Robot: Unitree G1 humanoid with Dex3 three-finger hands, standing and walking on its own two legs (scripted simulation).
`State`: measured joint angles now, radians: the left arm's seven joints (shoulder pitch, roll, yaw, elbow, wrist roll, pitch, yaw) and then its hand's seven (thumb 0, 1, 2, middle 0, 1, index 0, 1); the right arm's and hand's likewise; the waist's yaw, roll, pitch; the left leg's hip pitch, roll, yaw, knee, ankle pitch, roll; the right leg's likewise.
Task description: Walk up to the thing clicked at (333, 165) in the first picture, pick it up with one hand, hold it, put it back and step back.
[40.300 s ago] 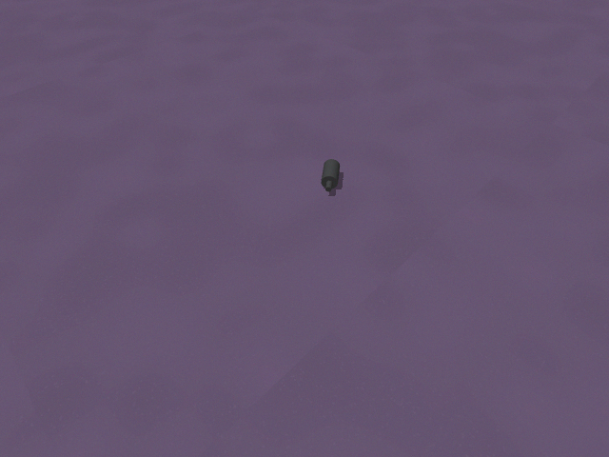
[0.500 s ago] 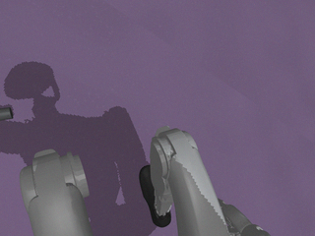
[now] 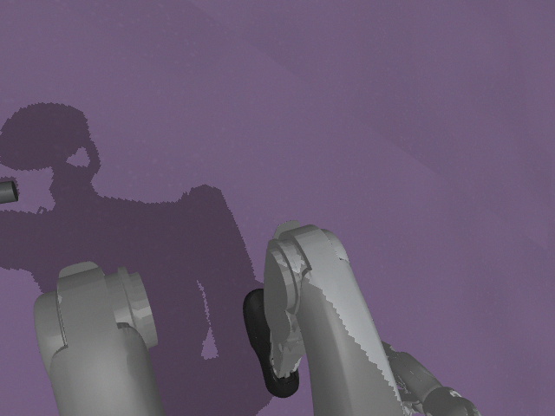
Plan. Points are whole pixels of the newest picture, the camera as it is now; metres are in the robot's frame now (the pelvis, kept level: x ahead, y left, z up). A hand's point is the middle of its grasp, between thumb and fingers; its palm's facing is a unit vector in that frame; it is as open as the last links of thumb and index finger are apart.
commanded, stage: open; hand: left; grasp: from above
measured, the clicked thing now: out of the picture +0.41 +0.37 -0.25
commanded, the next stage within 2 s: withdraw in 0.12 s
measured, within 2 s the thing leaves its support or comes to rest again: neither
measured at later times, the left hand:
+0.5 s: hand out of the picture +0.43 +0.41 -0.16, palm faces -0.23 -0.11 -0.97, open 13.9 cm
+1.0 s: hand out of the picture +0.36 +0.40 -0.05, palm faces -0.53 -0.19 -0.83, open 13.7 cm
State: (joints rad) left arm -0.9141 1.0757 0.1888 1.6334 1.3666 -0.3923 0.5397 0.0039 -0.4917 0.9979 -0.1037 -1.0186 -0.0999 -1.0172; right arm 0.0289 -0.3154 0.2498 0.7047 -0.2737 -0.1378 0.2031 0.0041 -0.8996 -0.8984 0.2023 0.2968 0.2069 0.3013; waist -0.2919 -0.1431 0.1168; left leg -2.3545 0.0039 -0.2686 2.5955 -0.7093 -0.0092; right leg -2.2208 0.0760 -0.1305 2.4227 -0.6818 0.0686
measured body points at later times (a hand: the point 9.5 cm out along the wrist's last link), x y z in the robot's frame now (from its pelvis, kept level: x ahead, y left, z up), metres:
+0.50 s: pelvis +0.00 +0.00 +0.01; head +0.23 +0.14 +0.37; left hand +0.43 +0.41 -0.11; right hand +0.10 -0.26 -0.07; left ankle +0.06 +0.13 -0.26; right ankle +0.11 -0.13 -0.26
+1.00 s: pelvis -0.01 -0.01 +0.07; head +0.19 +0.09 +0.46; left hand +0.38 +0.40 +0.00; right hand +0.11 -0.29 -0.03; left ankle +0.06 +0.13 -0.26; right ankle +0.11 -0.13 -0.26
